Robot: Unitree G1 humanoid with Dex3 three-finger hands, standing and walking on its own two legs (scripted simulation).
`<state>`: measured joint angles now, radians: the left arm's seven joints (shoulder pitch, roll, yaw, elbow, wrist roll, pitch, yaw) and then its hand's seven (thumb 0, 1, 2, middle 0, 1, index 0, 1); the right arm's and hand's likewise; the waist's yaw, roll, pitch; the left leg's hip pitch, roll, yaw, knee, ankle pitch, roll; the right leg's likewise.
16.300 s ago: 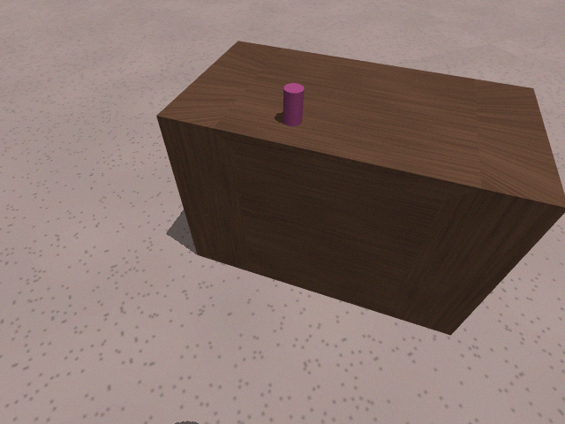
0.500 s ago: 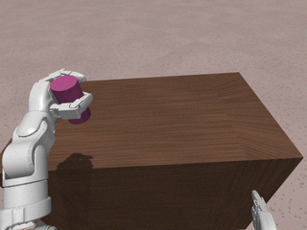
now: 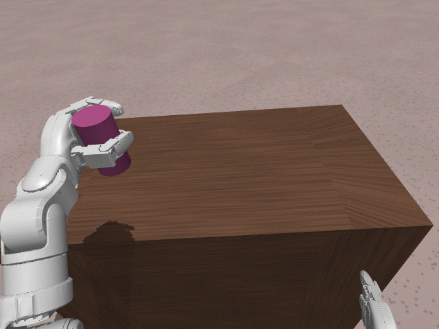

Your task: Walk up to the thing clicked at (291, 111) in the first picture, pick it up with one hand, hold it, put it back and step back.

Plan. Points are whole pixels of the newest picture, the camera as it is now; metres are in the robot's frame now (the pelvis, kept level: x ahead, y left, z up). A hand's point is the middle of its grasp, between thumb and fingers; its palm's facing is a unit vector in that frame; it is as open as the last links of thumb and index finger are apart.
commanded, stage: hold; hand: left
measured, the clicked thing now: (104, 142) +0.34 +0.18 +0.24
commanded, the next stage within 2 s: crouch in 1.74 s
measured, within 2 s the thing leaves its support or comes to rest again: neither
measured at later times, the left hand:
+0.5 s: hand (103, 141) +0.33 +0.17 +0.25, palm faces +0.11 -0.99 +0.00, open 7.3 cm
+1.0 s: hand (107, 138) +0.34 +0.17 +0.25, palm faces +0.09 -1.00 +0.01, open 7.3 cm
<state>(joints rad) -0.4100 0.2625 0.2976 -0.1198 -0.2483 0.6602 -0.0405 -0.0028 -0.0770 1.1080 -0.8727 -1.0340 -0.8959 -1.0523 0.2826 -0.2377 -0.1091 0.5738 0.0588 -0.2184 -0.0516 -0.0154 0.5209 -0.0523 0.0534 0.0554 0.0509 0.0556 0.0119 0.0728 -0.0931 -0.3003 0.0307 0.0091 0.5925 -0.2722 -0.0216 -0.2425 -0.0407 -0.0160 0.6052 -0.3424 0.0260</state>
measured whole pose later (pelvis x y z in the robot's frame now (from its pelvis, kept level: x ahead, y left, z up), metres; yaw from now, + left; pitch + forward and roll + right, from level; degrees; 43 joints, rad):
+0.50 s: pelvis -0.01 +0.00 +0.00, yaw +0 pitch -2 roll +0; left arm -0.40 0.27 0.30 -0.12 -0.24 0.64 -0.04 0.00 -0.08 1.11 -0.87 -1.04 -0.89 -1.05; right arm 0.28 -0.23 -0.11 0.59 0.06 -0.23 -0.05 -0.02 0.53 -0.05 0.05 0.06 0.05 0.06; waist 0.01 0.07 -0.09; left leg -0.30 0.03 0.01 0.59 -0.27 -0.02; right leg -0.24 -0.04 -0.02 0.60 -0.33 0.03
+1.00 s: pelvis +0.00 +0.00 +0.00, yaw +0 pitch -1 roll +0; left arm -0.42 0.26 0.30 -0.09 -0.25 0.65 -0.05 0.00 -0.07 1.10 -0.86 -1.05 -0.89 -1.06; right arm 0.29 -0.22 -0.10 0.59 0.06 -0.24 -0.05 -0.02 0.53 -0.05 0.05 0.06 0.05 0.06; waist 0.02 0.07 -0.09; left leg -0.30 0.03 0.01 0.59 -0.27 -0.02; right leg -0.24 -0.04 -0.01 0.60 -0.33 0.03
